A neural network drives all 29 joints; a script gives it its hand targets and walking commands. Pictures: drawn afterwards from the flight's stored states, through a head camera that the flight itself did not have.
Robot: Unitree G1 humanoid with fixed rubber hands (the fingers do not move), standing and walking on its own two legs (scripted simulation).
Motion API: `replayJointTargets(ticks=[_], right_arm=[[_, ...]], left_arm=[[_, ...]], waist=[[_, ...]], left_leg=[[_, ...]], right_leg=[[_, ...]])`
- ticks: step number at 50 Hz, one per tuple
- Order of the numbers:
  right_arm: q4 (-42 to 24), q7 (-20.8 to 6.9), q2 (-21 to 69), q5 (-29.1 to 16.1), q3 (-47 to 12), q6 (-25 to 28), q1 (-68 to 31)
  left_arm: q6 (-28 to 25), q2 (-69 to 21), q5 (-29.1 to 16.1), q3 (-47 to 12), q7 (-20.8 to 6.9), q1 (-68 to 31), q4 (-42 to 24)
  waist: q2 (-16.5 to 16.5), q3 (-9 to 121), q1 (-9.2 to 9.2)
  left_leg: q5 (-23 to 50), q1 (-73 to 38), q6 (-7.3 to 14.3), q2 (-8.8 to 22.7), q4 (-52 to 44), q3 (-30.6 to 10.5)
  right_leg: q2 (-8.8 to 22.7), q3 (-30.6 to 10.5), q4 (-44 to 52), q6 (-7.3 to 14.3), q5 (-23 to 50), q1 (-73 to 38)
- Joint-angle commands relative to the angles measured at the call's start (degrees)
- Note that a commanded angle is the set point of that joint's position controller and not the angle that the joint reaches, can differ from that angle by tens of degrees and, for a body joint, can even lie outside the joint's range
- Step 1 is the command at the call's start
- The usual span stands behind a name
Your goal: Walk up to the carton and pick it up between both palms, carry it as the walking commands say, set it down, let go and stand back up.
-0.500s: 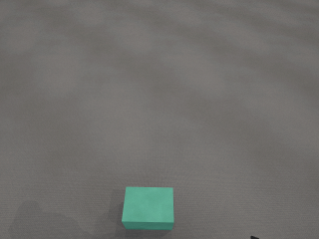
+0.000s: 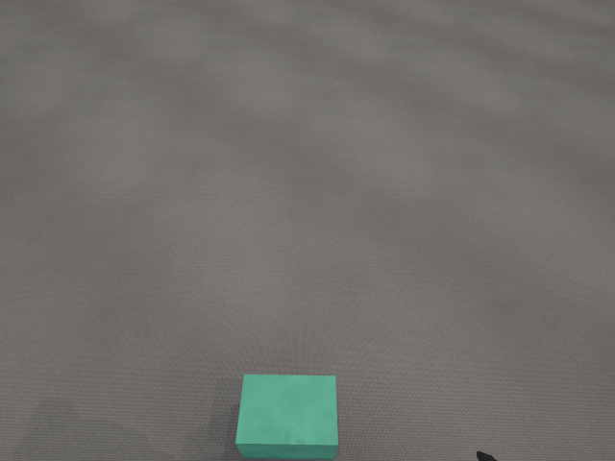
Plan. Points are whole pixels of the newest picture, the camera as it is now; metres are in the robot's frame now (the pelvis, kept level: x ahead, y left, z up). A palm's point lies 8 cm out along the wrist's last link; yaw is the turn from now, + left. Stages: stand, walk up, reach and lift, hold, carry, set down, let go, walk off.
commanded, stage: walk up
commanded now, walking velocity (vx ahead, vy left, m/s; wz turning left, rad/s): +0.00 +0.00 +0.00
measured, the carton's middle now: (289, 417) +0.36 +0.06 -0.68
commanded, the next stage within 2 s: stand in 0.34 s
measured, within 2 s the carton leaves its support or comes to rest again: neither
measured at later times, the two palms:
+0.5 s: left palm out of the picture +0.02 +0.25 -0.13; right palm out of the picture +0.06 -0.24 -0.11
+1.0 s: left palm out of the picture +0.14 +0.25 -0.10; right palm out of the picture +0.12 -0.23 -0.10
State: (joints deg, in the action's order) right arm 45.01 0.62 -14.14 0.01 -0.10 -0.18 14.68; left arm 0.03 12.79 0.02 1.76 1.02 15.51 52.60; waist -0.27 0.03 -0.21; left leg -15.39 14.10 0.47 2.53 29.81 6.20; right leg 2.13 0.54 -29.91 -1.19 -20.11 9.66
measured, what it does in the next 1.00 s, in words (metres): stands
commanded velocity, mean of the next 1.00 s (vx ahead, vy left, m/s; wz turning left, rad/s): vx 0.00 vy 0.00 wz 0.00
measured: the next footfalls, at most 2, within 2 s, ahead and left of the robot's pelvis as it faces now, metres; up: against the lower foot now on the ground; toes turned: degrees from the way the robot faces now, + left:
none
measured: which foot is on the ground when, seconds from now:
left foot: down 0.00-1.00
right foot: down 0.00-1.00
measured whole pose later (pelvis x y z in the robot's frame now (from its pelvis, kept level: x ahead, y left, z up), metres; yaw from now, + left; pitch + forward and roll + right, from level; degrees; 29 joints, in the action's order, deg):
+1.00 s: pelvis -0.03 +0.01 -0.01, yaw +0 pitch -2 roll +0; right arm 36.3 -2.0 -14.1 0.0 -0.1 -11.7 7.2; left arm 14.8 11.9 0.0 4.5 -1.5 4.1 33.9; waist -1.2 -5.9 -0.2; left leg -14.5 16.3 0.5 2.5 33.1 6.1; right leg 2.4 0.5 -33.5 -1.0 -19.5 11.9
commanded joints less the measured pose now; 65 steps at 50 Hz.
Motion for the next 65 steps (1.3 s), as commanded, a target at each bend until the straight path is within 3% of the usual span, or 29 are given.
replayJointTargets(ticks=[1, 2, 7, 8, 9, 11, 13, 16, 18, 20, 25, 28, 29, 31, 37, 38, 39, 40, 41, 43, 46, 48, 49, 53, 55, 58, 59, 62, 65], right_arm=[[2.47, 0.94, -5.25, 0.14, 2.4, -0.39, -1.65], [1.99, 0.97, -4.62, 0.18, 2.35, -0.47, -2.9], [2.28, 0.45, -5.74, 0.62, 2.15, -0.88, -1.77], [0.95, 0.74, -6.39, 0.33, 2.22, -0.82, -2.57], [1.44, 0.73, -4.8, 0.07, 1.98, -0.55, -1.58], [1.38, 0.65, -4.68, 0.48, 2.01, -0.7, -0.35], [2.23, 0.58, -4.43, 0.49, 2.38, -0.67, -1.37], [2.01, 0.37, -4.86, 0.16, 2.14, -0.34, -1.74], [2.01, 0.24, -4.98, 0.42, 2.38, -0.16, -2.37], [1.7, 0.23, -5.55, 0.56, 2.11, -0.23, -2.48], [1.81, 0.19, -4.42, 0.56, 1.94, 0.17, -3.85], [1.63, 0.42, -4.88, 0.43, 1.74, -0.32, -0.79], [1.89, 0.52, -6.07, 0.43, 1.82, 0.18, -0.48], [1.87, 0.33, -3.78, 0.36, 1.81, 0.15, 0.21], [1.4, 0.58, -5.05, -0.03, 2.25, 0.0, -1.0], [-18.71, -0.88, -3.37, 0.88, 2.33, -2.78, -18.94], [-19.25, -1.3, -5.79, 0.76, 2.03, -6.77, -18.5], [-19.63, -1.22, -5.7, 0.76, 3.65, -8.81, -16.36], [-20.02, -1.7, -6.3, 1.6, 7.07, -8.67, -13.94], [-19.21, -2.78, -4.61, 0.64, 5.72, -13.03, -13.33], [-18.24, -3.24, -7.92, 3.69, 7.51, -13.7, -9.12], [-16.73, -3.41, -2.39, 1.88, 4.74, -10.78, -10.01], [-18.53, -3.37, -6.22, 3.3, 6.02, -9.31, -12.7], [-16.42, -3.47, -3.66, 2.06, 6.85, -5.98, -14.86], [-16.16, -2.55, -5.28, 3.15, 9.38, -4.27, -18.5], [-15.63, -2.01, -4.41, 1.81, 9.56, -2.94, -20.69], [-16.21, -1.45, -2.85, 1.88, 10.58, -2.42, -25.02], [-12.88, -0.84, -0.94, 1.64, 9.86, -4.28, -22.48], [-16.87, 0.1, -4.85, 0.95, 11.5, -5.68, -31.44]], left_arm=[[-0.31, 6.3, 1.01, 0.63, 0.33, 3.73, -1.15], [-0.39, 6.53, 1.0, 0.53, 0.26, 3.0, -0.81], [0.33, 6.02, 1.51, 0.56, -0.29, -0.04, -1.61], [0.0, 7.28, 1.38, 0.3, -0.38, 0.83, -1.1], [-0.01, 6.47, 1.86, 0.58, -0.11, -0.23, -0.61], [-0.27, 6.65, 1.89, 0.58, -0.16, 1.66, -0.84], [-0.4, 5.83, 1.76, 0.44, -0.29, 0.86, -1.04], [-0.44, 6.87, 2.06, 0.52, -0.45, 2.52, 0.21], [-0.53, 6.74, 1.94, 0.65, -0.33, 0.92, -0.69], [-0.7, 6.17, 1.78, 0.45, -0.66, 0.98, -1.12], [-1.09, 6.61, 1.75, 0.9, -0.31, 3.58, -1.17], [-0.97, 6.96, 1.8, 0.51, 0.13, -0.45, -1.06], [-0.93, 6.74, 1.34, 0.85, 0.0, -0.67, -2.6], [-1.02, 6.99, 1.71, 0.51, -0.04, 0.31, -1.32], [-0.96, 6.3, 1.42, 1.13, -0.2, 2.0, -2.29], [1.59, 5.1, 1.9, 1.73, -0.62, -18.1, -22.39], [5.52, 7.42, 2.57, 1.88, -0.39, -25.09, -32.4], [9.25, 6.56, 1.22, 2.76, -1.89, -22.3, -28.85], [10.68, 6.1, 0.36, 3.07, -1.98, -15.96, -26.71], [15.87, 4.53, -0.89, 3.06, -2.62, -11.86, -24.19], [17.71, 4.42, 2.1, 5.89, -3.06, -4.03, -19.88], [14.67, 2.78, 1.07, 5.71, -3.19, -6.58, -20.63], [12.83, 3.61, 4.07, 8.4, -3.34, -8.98, -20.57], [8.12, 1.41, 2.0, 5.87, -3.35, -13.47, -21.83], [6.58, 2.58, 1.82, 6.96, -2.87, -14.25, -20.12], [5.54, 2.26, 1.0, 7.05, -2.17, -17.65, -22.46], [4.39, 4.03, 1.62, 7.32, -1.42, -23.63, -26.26], [5.76, 5.67, 1.23, 8.19, -1.1, -22.9, -24.35], [7.18, 9.92, 0.97, 7.37, -1.07, -35.7, -30.75]], waist=[[2.38, 2.41, -0.1], [-2.91, 1.83, -0.36], [0.97, -2.78, -0.23], [5.11, -2.33, 0.7], [0.75, -4.89, 0.49], [3.21, -4.54, 0.87], [-0.84, -4.92, 0.43], [2.68, -6.68, 0.39], [-1.78, -3.23, 0.87], [3.44, -2.67, 0.73], [-1.86, -2.45, 0.42], [-1.74, -3.08, 1.12], [5.01, -2.91, 0.76], [-0.28, -2.56, 1.42], [1.55, -2.03, -0.16], [-2.07, -5.41, -2.39], [0.17, -1.81, 0.54], [-3.62, -4.19, -0.63], [0.65, -3.89, -0.27], [-0.32, -8.38, -1.56], [-8.49, -7.54, -2.68], [-3.18, -3.61, -3.54], [-4.91, -5.79, -4.02], [0.4, 2.83, -1.46], [-2.16, 8.24, 0.5], [-1.27, 14.79, -1.11], [3.12, 16.05, -1.42], [0.18, 18.66, 0.35], [3.95, 20.58, 0.63]], left_leg=[[18.47, -6.81, 0.9, 5.0, -2.96, -2.81], [17.23, -6.05, 1.17, 4.72, -3.44, -4.24], [6.91, -2.17, 1.5, 5.99, -9.1, -6.56], [4.75, -6.09, 1.38, 5.61, -7.38, -6.15], [4.49, -5.12, 1.52, 5.83, -8.46, -6.72], [1.16, -2.39, 0.96, 4.92, -9.94, -6.14], [2.96, -2.88, 1.93, 5.39, -9.36, -7.16], [-0.41, -2.11, 0.89, 5.07, -10.08, -7.32], [1.73, -3.33, 0.47, 4.22, -8.34, -6.53], [1.38, -3.72, 0.61, 3.9, -8.29, -6.09], [2.44, -3.42, 0.6, 3.97, -6.62, -4.91], [7.04, -5.64, 1.74, 4.59, -6.84, -6.32], [10.69, -3.75, 1.13, 4.98, -7.61, -6.33], [11.63, -5.45, 0.97, 4.95, -7.26, -6.41], [5.81, -4.91, 1.38, 5.35, -8.16, -6.99], [-6.27, 5.01, -0.76, -2.66, -1.46, -3.3], [-8.64, 2.54, -0.04, -1.79, -2.24, -2.64], [-7.0, 0.37, 1.24, -2.39, -1.39, -3.07], [-5.36, -4.7, -0.26, -4.95, 1.47, -0.89], [-4.84, -10.42, -0.72, -5.51, 1.47, -1.31], [3.76, -14.24, -1.42, -5.01, 2.6, -2.96], [7.26, -5.91, -0.46, -4.35, 4.36, -4.31], [11.15, -3.61, 0.11, -4.0, 6.18, -4.86], [14.42, -2.41, -0.38, -1.91, 10.18, -6.72], [21.26, -1.68, -1.14, -1.69, 13.12, -8.72], [18.65, 2.18, -1.55, -2.39, 16.52, -8.55], [17.31, 7.13, -2.17, -2.67, 19.83, -9.35], [13.38, 9.28, -1.52, -3.53, 19.79, -8.16], [9.2, 9.61, -2.38, -2.54, 21.89, -9.2]], right_leg=[[3.58, -2.39, 6.03, 2.01, 23.89, 0.5], [3.53, -1.44, 6.54, 1.67, 22.59, 1.49], [2.35, -1.32, 7.37, 1.12, 8.32, 3.47], [2.9, -3.52, 8.92, 0.57, 8.2, 6.45], [2.29, -2.82, 8.63, 0.37, 7.44, 7.74], [2.42, -3.71, 9.26, 1.11, 7.77, 5.49], [2.83, -4.43, 8.67, 1.42, 8.1, 6.0], [2.19, -3.43, 10.2, 0.23, 6.19, 7.15], [2.74, -3.44, 10.33, 0.8, 5.92, 5.9], [2.6, -3.64, 9.41, 0.91, 7.71, 4.59], [3.61, -4.61, 10.39, 1.83, 10.53, 4.35], [3.11, -4.52, 8.12, 1.57, 13.69, 5.56], [2.62, -4.75, 6.8, 1.05, 15.46, 4.15], [3.08, -4.51, 8.38, 2.08, 11.76, 5.2], [2.47, -3.88, 7.88, 1.05, 11.53, 5.92], [-2.19, -0.55, 1.32, 2.04, -6.28, 16.61], [-1.83, 0.99, 0.55, 1.91, -8.88, 19.14], [-3.02, 0.09, 1.06, 2.02, -8.48, 19.9], [-1.36, 1.06, 3.32, 3.5, -10.37, 21.48], [-0.98, 0.62, 4.55, 5.88, -13.54, 25.05], [-0.2, -0.28, 6.21, 5.72, -5.43, 25.84], [-0.93, -2.02, 1.53, 5.04, 1.65, 21.91], [-1.14, -2.42, -0.45, 4.54, 4.82, 25.98], [-3.49, 0.33, -7.67, 4.25, 7.71, 27.71], [-4.41, 1.2, -12.45, 2.45, 9.99, 31.05], [-4.6, 2.38, -16.31, 1.52, 9.45, 33.35], [-4.2, 1.94, -20.39, 0.92, 8.98, 36.37], [-4.12, 2.61, -21.11, 0.45, 8.8, 38.12], [-3.93, 2.79, -22.31, 0.92, 1.59, 44.56]])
